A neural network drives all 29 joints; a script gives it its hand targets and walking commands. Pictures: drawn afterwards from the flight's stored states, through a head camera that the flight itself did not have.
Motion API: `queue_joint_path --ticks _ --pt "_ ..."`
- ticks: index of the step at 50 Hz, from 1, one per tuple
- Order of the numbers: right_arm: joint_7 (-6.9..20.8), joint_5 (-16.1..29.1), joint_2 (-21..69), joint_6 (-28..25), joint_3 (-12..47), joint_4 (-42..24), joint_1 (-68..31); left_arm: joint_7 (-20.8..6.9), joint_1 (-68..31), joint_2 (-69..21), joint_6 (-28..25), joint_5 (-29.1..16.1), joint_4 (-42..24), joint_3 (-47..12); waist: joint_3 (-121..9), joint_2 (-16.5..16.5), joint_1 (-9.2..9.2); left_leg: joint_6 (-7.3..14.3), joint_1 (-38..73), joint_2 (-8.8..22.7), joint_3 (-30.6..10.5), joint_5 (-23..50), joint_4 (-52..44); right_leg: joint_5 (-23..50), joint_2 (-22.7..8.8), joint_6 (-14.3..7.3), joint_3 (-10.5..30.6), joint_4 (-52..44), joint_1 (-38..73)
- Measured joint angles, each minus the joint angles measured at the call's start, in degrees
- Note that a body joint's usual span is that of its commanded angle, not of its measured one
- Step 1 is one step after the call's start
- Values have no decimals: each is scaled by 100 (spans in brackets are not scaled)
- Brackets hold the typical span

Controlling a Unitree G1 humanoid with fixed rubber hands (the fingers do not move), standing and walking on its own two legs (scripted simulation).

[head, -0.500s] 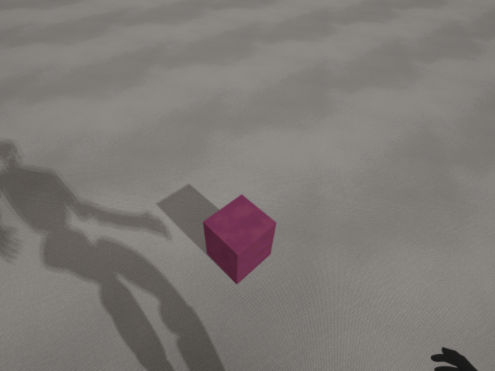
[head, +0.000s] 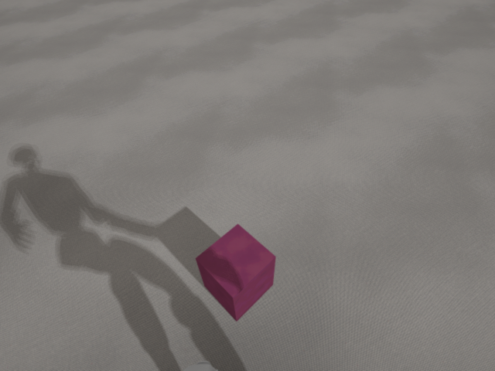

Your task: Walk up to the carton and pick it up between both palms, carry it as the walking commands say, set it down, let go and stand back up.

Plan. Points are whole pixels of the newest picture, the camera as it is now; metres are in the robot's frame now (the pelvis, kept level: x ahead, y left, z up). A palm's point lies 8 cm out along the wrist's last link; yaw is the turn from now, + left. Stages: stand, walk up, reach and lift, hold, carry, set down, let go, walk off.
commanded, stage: walk up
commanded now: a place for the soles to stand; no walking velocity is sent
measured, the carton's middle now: (237, 272) +0.58 +0.08 -0.64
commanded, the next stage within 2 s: none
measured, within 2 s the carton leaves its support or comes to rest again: neither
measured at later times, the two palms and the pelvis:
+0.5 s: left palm (59, 354) +0.18 +0.34 -0.09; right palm (447, 348) +0.20 -0.31 -0.08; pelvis +0.06 +0.02 +0.00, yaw -2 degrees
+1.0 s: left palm out of the picture +0.18 +0.50 -0.05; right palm (428, 333) +0.22 -0.28 -0.07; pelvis +0.09 +0.11 -0.02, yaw -11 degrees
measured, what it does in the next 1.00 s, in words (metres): steps to the left: left foot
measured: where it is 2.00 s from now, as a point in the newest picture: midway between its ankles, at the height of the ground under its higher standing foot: (158, 362)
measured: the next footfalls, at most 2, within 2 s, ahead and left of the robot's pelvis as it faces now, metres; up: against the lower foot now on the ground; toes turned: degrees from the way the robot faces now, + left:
left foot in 0.10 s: +0.15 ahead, +0.14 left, +0.00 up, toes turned +3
left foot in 1.02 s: +0.22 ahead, +0.25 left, +0.00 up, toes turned -14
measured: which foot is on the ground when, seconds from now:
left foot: up 0.00-0.08, down 0.10-0.70, up 0.72-1.00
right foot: down 0.00-1.00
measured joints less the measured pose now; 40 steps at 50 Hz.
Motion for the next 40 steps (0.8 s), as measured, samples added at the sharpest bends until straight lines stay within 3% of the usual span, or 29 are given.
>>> queue_joint_path --ticks 4,5,8,11,24,35,37,40 --pt "-57 4 36 33 26 59 -289 69 37 30 130 -56 66 -128 105 -103 67 166 415 -147 114 760 -1057 -430 -86 135 91 521 -43" --pt "-84 -17 24 25 22 75 -337 84 20 14 171 -74 91 -160 98 -112 49 117 477 -168 77 867 -1147 -591 -105 167 98 751 -107" --pt "-132 5 81 37 97 155 -549 167 -201 -114 309 -134 276 -261 147 -219 3 48 387 -209 80 533 -728 -1211 -19 71 335 1124 -215" --pt "-144 61 123 118 185 300 -769 196 -367 -291 289 -70 517 -334 81 -187 -49 -8 423 -137 24 352 -614 -578 88 150 341 811 -39" --pt "-159 109 254 170 282 1267 -1584 207 -1330 -351 264 -91 1460 -423 -115 -172 -162 -43 1075 -83 185 588 -1509 -361 159 217 471 -209 591" --pt "-142 80 284 224 260 1874 -1657 168 -1705 -383 346 -46 1940 -454 -146 -152 -269 -51 1589 -121 295 1016 -2413 95 148 242 546 -1089 1048" --pt "39 -97 202 420 96 1491 -1625 263 -1451 -378 279 -43 1703 -315 -123 -101 -259 20 1316 -125 234 318 -1794 97 170 215 643 -1017 929" --pt "274 -272 -23 638 -137 666 -1672 478 -743 -255 163 -54 1438 -82 -44 2 -276 10 588 -305 -331 -237 -129 7 176 203 960 -755 663"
